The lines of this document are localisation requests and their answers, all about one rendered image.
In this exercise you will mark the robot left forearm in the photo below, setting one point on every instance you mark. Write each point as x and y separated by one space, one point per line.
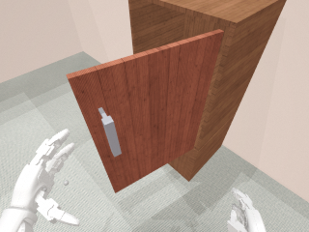
16 219

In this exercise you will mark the cupboard door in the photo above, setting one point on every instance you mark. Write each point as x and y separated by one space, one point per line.
156 99

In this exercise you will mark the robot right hand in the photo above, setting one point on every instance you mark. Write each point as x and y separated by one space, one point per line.
250 219

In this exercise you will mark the robot left hand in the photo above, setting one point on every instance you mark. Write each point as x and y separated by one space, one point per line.
39 173

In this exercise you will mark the handle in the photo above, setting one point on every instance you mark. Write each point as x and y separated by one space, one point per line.
110 132

